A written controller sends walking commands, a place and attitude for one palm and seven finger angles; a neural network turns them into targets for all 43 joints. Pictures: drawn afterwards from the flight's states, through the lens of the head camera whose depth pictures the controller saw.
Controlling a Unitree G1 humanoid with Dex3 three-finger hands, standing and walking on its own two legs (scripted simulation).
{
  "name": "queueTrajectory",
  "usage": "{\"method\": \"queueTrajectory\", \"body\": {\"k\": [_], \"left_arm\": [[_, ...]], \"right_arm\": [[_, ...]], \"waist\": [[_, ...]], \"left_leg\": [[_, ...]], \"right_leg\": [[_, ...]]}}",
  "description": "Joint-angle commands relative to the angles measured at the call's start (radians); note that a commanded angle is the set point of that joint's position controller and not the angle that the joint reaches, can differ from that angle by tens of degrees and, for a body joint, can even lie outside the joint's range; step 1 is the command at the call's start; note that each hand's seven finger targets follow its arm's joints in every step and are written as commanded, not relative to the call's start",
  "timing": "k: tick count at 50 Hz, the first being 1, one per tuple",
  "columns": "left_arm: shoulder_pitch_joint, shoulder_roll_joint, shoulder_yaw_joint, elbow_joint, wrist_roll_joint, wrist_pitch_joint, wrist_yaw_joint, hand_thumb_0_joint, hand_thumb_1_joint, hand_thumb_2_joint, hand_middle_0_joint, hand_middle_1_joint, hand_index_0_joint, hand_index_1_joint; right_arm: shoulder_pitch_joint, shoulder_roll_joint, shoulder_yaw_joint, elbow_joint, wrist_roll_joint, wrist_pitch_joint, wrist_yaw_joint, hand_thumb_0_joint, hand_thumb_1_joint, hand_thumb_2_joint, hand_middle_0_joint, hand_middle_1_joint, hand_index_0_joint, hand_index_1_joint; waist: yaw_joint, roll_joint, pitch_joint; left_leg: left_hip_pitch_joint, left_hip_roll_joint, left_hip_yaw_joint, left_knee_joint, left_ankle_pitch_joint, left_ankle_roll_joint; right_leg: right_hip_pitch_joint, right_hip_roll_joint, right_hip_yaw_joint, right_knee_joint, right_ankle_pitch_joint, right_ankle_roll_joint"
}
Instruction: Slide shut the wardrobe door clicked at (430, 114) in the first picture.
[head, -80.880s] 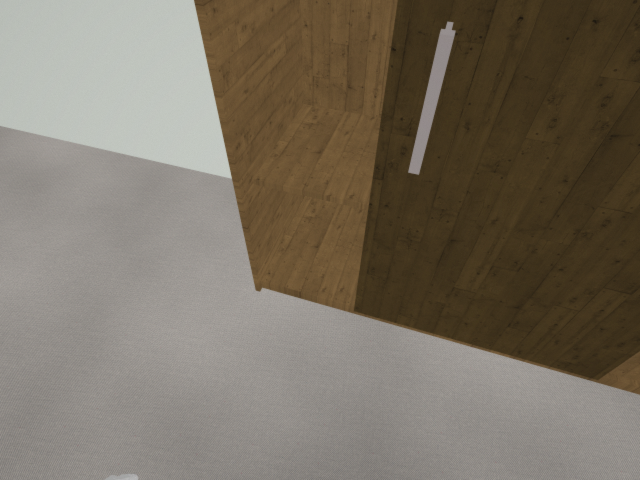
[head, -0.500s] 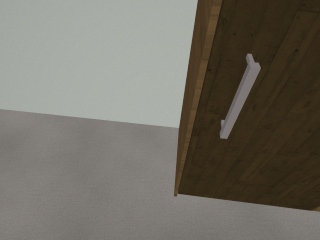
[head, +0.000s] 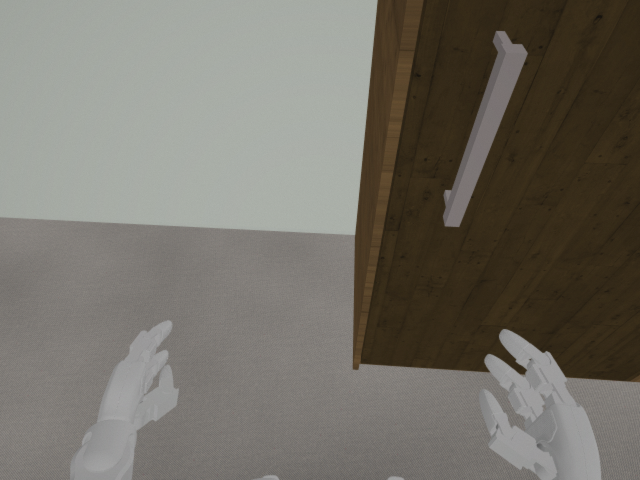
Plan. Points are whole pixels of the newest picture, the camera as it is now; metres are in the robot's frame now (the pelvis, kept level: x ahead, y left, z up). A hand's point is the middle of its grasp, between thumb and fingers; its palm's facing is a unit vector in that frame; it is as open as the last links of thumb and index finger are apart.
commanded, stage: raise the hand with hooked fingers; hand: right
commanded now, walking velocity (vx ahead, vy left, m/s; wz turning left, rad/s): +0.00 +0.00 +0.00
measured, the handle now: (473, 142) +0.52 -0.18 +0.17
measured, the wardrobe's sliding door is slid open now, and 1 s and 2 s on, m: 0.00 0.00 0.00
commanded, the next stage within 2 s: move the hooked fingers beside the handle in 1.68 s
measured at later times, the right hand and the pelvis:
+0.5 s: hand (573, 361) +0.24 -0.24 +0.10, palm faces +0.07 +0.99 -0.07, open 11.6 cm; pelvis +0.01 -0.01 +0.02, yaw +0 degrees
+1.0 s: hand out of the picture +0.27 -0.29 +0.17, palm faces +0.11 +0.99 -0.07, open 13.8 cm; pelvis +0.02 -0.03 +0.05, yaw -1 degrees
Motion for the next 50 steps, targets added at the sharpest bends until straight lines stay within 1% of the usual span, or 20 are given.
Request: {"method": "queueTrajectory", "body": {"k": [1, 3, 5, 6, 10, 13, 16, 18, 21, 22, 24, 27, 29, 31, 35, 39, 40, 45, 47, 50], "left_arm": [[0.036, 0.072, -0.001, -0.120, 0.012, -0.035, 0.027, 0.000, 0.900, 0.900, -0.200, -0.300, -0.200, -0.300], [0.034, 0.075, -0.016, -0.094, 0.011, -0.055, 0.035, 0.000, 0.900, 0.900, -0.200, -0.300, -0.200, -0.300], [0.036, 0.091, -0.026, -0.069, 0.002, -0.075, 0.044, 0.000, 0.900, 0.900, -0.200, -0.300, -0.200, -0.300], [0.036, 0.098, -0.031, -0.067, -0.006, -0.078, 0.049, 0.000, 0.900, 0.900, -0.200, -0.300, -0.200, -0.300], [0.020, 0.098, -0.039, -0.067, -0.023, -0.081, 0.070, 0.000, 0.900, 0.900, -0.200, -0.300, -0.200, -0.300], [0.005, 0.085, -0.043, -0.068, -0.021, -0.083, 0.071, 0.000, 0.900, 0.900, -0.200, -0.300, -0.200, -0.300], [0.004, 0.077, -0.041, -0.054, -0.014, -0.095, 0.066, 0.000, 0.900, 0.900, -0.200, -0.300, -0.200, -0.300], [0.020, 0.077, -0.039, -0.044, -0.011, -0.109, 0.055, 0.000, 0.900, 0.900, -0.200, -0.300, -0.200, -0.300], [0.032, 0.091, -0.030, -0.032, -0.012, -0.116, 0.052, 0.000, 0.900, 0.900, -0.200, -0.300, -0.200, -0.300], [0.035, 0.097, -0.031, -0.031, -0.016, -0.120, 0.051, 0.000, 0.900, 0.900, -0.200, -0.300, -0.200, -0.300], [0.044, 0.104, -0.030, -0.032, -0.017, -0.127, 0.053, 0.000, 0.900, 0.900, -0.200, -0.300, -0.200, -0.300], [0.046, 0.111, -0.032, -0.026, -0.020, -0.128, 0.061, 0.000, 0.900, 0.900, -0.200, -0.300, -0.200, -0.300], [0.047, 0.111, -0.034, -0.026, -0.021, -0.130, 0.064, 0.000, 0.900, 0.900, -0.200, -0.300, -0.200, -0.300], [0.044, 0.111, -0.038, -0.017, -0.021, -0.131, 0.066, 0.000, 0.900, 0.900, -0.200, -0.300, -0.200, -0.300], [0.037, 0.110, -0.046, -0.017, -0.028, -0.128, 0.068, 0.000, 0.900, 0.900, -0.200, -0.300, -0.200, -0.300], [0.028, 0.117, -0.055, -0.019, -0.032, -0.118, 0.076, 0.000, 0.900, 0.900, -0.200, -0.300, -0.200, -0.300], [0.023, 0.114, -0.057, -0.022, -0.033, -0.117, 0.078, 0.000, 0.900, 0.900, -0.200, -0.300, -0.200, -0.300], [0.011, 0.109, -0.070, -0.020, -0.033, -0.111, 0.086, 0.000, 0.900, 0.900, -0.200, -0.300, -0.200, -0.300], [0.007, 0.108, -0.078, -0.016, -0.032, -0.109, 0.088, 0.000, 0.900, 0.900, -0.200, -0.300, -0.200, -0.300], [0.003, 0.112, -0.081, -0.014, -0.035, -0.108, 0.094, 0.000, 0.900, 0.900, -0.200, -0.300, -0.200, -0.300]], "right_arm": [[-0.251, -0.187, -0.108, -0.487, 0.012, -0.154, -0.102, 0.000, -0.387, -0.680, 0.237, 0.630, 0.237, 0.630], [-0.272, -0.160, -0.047, -0.443, 0.006, -0.189, -0.079, 0.000, -0.340, -0.660, 0.240, 0.660, 0.240, 0.660], [-0.283, -0.187, -0.040, -0.373, 0.020, -0.181, -0.020, 0.000, -0.293, -0.640, 0.243, 0.690, 0.243, 0.690], [-0.269, -0.192, -0.036, -0.324, 0.031, -0.150, 0.014, 0.000, -0.270, -0.630, 0.245, 0.705, 0.245, 0.705], [-0.207, -0.262, -0.148, -0.222, 0.082, 0.020, 0.086, 0.000, -0.177, -0.590, 0.252, 0.765, 0.252, 0.765], [-0.184, -0.276, -0.218, -0.232, 0.113, 0.090, 0.069, 0.000, -0.107, -0.560, 0.257, 0.810, 0.257, 0.810], [-0.177, -0.291, -0.265, -0.254, 0.116, 0.081, 0.029, 0.000, -0.037, -0.530, 0.262, 0.855, 0.262, 0.855], [-0.169, -0.263, -0.240, -0.280, 0.108, 0.056, 0.019, 0.000, 0.010, -0.510, 0.265, 0.885, 0.265, 0.885], [-0.162, -0.260, -0.234, -0.247, 0.104, 0.048, 0.026, 0.000, 0.080, -0.480, 0.270, 0.930, 0.270, 0.930], [-0.180, -0.258, -0.221, -0.259, 0.101, 0.045, 0.033, 0.000, 0.103, -0.470, 0.272, 0.945, 0.272, 0.945], [-0.200, -0.280, -0.225, -0.289, 0.097, 0.052, 0.043, 0.000, 0.150, -0.450, 0.275, 0.975, 0.275, 0.975], [-0.247, -0.305, -0.247, -0.291, 0.105, 0.072, 0.043, 0.000, 0.220, -0.420, 0.280, 1.020, 0.280, 1.020], [-0.281, -0.329, -0.264, -0.325, 0.107, 0.076, 0.041, 0.000, 0.267, -0.400, 0.283, 1.050, 0.283, 1.050], [-0.304, -0.346, -0.281, -0.326, 0.109, 0.084, 0.036, 0.000, 0.313, -0.380, 0.287, 1.080, 0.287, 1.080], [-0.351, -0.339, -0.271, -0.287, 0.110, 0.130, 0.055, 0.000, 0.407, -0.340, 0.293, 1.140, 0.293, 1.140], [-0.417, -0.377, -0.294, -0.236, 0.114, 0.202, 0.085, 0.000, 0.500, -0.300, 0.300, 1.200, 0.300, 1.200], [-0.440, -0.379, -0.292, -0.249, 0.112, 0.214, 0.093, 0.000, 0.500, -0.300, 0.300, 1.200, 0.300, 1.200], [-0.542, -0.418, -0.325, -0.228, 0.116, 0.265, 0.109, 0.000, 0.500, -0.300, 0.300, 1.200, 0.300, 1.200], [-0.583, -0.439, -0.338, -0.213, 0.114, 0.274, 0.115, 0.000, 0.500, -0.300, 0.300, 1.200, 0.300, 1.200], [-0.620, -0.464, -0.359, -0.173, 0.118, 0.296, 0.131, 0.000, 0.500, -0.300, 0.300, 1.200, 0.300, 1.200]], "waist": [[0.049, -0.099, -0.124], [0.077, -0.145, -0.086], [0.086, -0.138, -0.084], [0.090, -0.104, -0.072], [0.023, -0.064, -0.130], [-0.012, -0.045, -0.150], [-0.027, -0.008, -0.143], [-0.023, -0.066, -0.144], [-0.007, 0.002, -0.103], [-0.004, -0.027, -0.092], [-0.005, -0.084, -0.111], [0.001, -0.057, -0.087], [-0.007, -0.115, -0.115], [-0.008, -0.115, -0.107], [-0.007, -0.137, -0.080], [-0.012, -0.100, -0.056], [-0.012, -0.131, -0.069], [-0.013, -0.120, -0.067], [-0.018, -0.153, -0.062], [-0.019, -0.103, -0.065]], "left_leg": [[0.043, -0.018, -0.082, -0.197, 0.166, -0.025], [-0.010, -0.022, -0.080, -0.207, 0.107, -0.022], [0.000, -0.023, -0.090, -0.227, 0.068, -0.022], [0.016, -0.023, -0.102, -0.250, 0.050, -0.025], [0.150, 0.000, -0.125, -0.324, 0.030, -0.038], [0.225, 0.008, -0.112, -0.335, 0.110, -0.045], [0.259, -0.001, -0.083, -0.324, 0.216, -0.046], [0.256, -0.009, -0.051, -0.309, 0.287, -0.041], [0.250, -0.015, -0.038, -0.321, 0.302, -0.044], [0.239, -0.015, -0.035, -0.327, 0.294, -0.042], [0.243, -0.016, -0.025, -0.330, 0.293, -0.037], [0.252, -0.021, -0.016, -0.349, 0.290, -0.035], [0.269, -0.021, -0.012, -0.353, 0.304, -0.031], [0.289, -0.025, -0.009, -0.365, 0.316, -0.027], [0.297, -0.029, 0.004, -0.383, 0.350, -0.025], [0.324, -0.032, 0.006, -0.412, 0.357, -0.024], [0.330, -0.031, 0.004, -0.416, 0.374, -0.023], [0.356, -0.034, 0.006, -0.448, 0.382, -0.022], [0.370, -0.035, 0.003, -0.461, 0.385, -0.017], [0.383, -0.036, 0.007, -0.476, 0.376, -0.019]], "right_leg": [[0.084, 0.021, 0.035, -0.086, 0.172, -0.037], [0.088, 0.015, 0.051, -0.078, 0.126, -0.036], [0.073, 0.015, 0.062, -0.079, 0.095, -0.035], [0.063, 0.013, 0.064, -0.083, 0.086, -0.038], [0.070, 0.023, 0.058, -0.135, 0.107, -0.035], [0.097, 0.026, 0.059, -0.174, 0.169, -0.032], [0.130, 0.019, 0.063, -0.207, 0.235, -0.030], [0.177, 0.021, 0.057, -0.233, 0.273, -0.029], [0.184, 0.019, 0.056, -0.248, 0.277, -0.031], [0.197, 0.021, 0.055, -0.259, 0.269, -0.031], [0.238, 0.021, 0.054, -0.277, 0.273, -0.031], [0.259, 0.018, 0.062, -0.301, 0.275, -0.031], [0.301, 0.019, 0.062, -0.316, 0.292, -0.030], [0.322, 0.016, 0.066, -0.328, 0.309, -0.028], [0.363, 0.015, 0.072, -0.361, 0.336, -0.023], [0.377, 0.014, 0.080, -0.391, 0.333, -0.024], [0.400, 0.015, 0.080, -0.394, 0.356, -0.024], [0.445, 0.014, 0.088, -0.423, 0.367, -0.023], [0.458, 0.015, 0.087, -0.435, 0.372, -0.022], [0.472, 0.013, 0.096, -0.454, 0.365, -0.023]]}}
